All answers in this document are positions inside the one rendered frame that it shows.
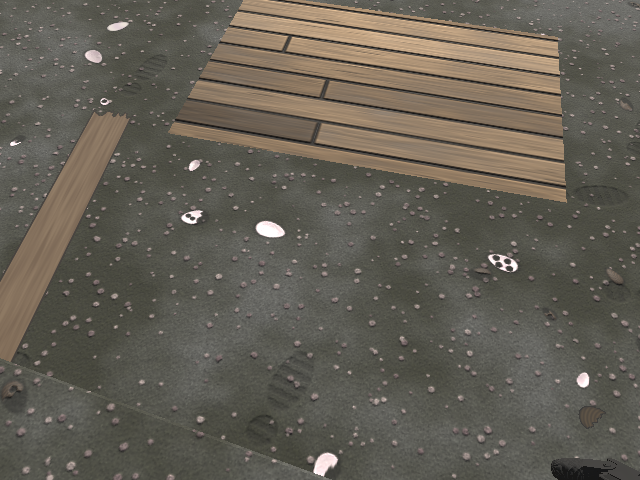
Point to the robot right hand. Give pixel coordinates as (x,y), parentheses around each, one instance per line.
(589,469)

